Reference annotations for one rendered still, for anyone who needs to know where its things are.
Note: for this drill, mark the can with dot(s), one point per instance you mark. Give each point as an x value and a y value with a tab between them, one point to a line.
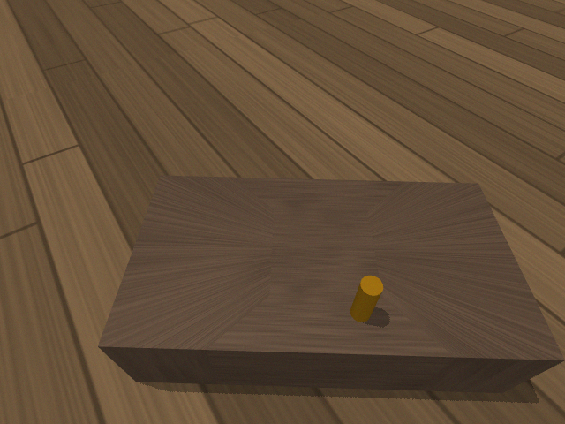
366	298

